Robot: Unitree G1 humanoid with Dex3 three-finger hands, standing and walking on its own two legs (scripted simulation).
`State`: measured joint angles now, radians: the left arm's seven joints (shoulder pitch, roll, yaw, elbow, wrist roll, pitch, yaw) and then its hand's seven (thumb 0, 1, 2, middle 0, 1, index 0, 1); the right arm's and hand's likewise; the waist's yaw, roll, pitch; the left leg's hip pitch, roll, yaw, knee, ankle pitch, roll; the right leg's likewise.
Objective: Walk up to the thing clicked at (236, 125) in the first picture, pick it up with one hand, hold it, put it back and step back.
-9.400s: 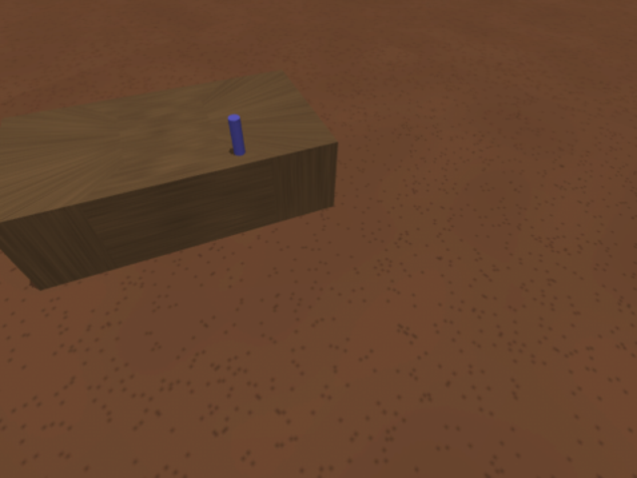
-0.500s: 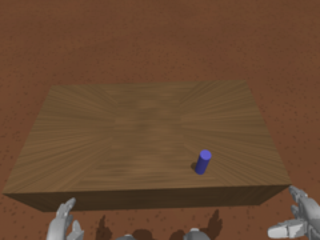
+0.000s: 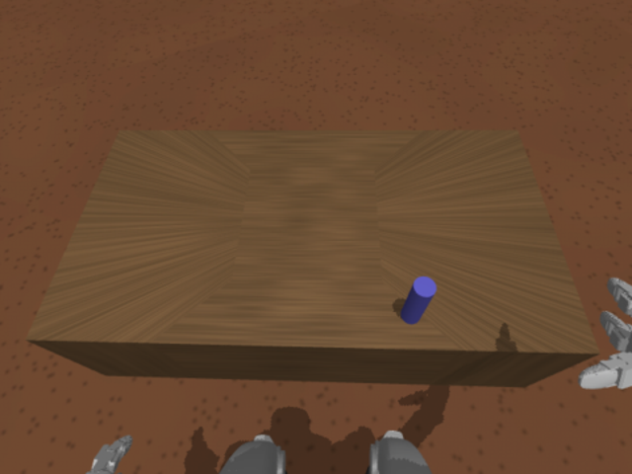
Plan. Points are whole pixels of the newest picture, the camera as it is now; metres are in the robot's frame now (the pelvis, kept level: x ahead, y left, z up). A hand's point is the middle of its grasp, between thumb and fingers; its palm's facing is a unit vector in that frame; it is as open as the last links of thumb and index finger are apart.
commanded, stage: go down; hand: right
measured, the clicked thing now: (417, 301) +0.45 -0.17 -0.28
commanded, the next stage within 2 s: approach in 0.70 s
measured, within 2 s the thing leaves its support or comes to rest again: neither
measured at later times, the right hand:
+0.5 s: hand (610, 310) +0.34 -0.36 -0.02, palm faces +0.11 +0.98 -0.14, open 17.4 cm
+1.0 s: hand (601, 302) +0.35 -0.36 -0.03, palm faces +0.11 +0.99 -0.10, open 17.6 cm
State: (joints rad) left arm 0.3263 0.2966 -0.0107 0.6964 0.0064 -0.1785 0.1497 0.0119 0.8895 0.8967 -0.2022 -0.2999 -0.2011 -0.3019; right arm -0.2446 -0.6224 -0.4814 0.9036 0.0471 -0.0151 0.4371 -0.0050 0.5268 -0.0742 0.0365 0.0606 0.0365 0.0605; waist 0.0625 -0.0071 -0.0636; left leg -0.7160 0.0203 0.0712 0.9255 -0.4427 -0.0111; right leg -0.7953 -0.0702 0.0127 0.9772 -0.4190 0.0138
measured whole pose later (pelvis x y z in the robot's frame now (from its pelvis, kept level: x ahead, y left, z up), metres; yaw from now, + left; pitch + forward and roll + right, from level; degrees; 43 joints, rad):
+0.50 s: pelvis +0.00 +0.00 +0.00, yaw +0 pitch +16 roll +3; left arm 0.31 0.31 -0.03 0.69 0.01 -0.14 0.11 0.01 0.91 0.89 -0.20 -0.31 -0.21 -0.30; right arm -0.40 -0.72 -0.54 1.10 0.05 -0.18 0.52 -0.01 0.52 -0.07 0.04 0.06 0.04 0.06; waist 0.07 0.02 -0.07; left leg -0.76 0.02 0.07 0.93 -0.45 -0.02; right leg -0.85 -0.07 0.02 1.00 -0.43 0.01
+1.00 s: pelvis +0.00 -0.01 -0.02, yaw +1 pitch +20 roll +4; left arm 0.31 0.32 -0.03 0.67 0.02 -0.13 0.08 0.01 0.90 0.90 -0.20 -0.30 -0.20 -0.30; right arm -0.48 -0.74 -0.54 1.19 0.10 -0.30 0.54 -0.01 0.57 -0.09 0.03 0.07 0.03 0.07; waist 0.08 0.02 -0.10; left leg -0.89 0.02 0.07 1.03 -0.47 -0.03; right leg -0.98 -0.07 0.02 1.10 -0.46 0.00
